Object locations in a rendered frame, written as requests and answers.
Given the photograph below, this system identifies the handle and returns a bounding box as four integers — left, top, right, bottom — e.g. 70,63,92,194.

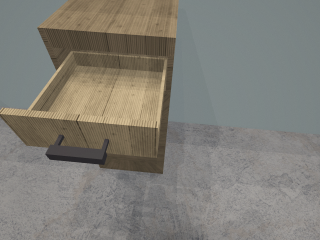
45,134,109,165

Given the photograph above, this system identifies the cabinet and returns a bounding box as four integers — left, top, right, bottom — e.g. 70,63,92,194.
37,0,179,174

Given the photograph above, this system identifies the drawer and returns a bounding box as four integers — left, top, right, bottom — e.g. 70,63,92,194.
0,51,167,158

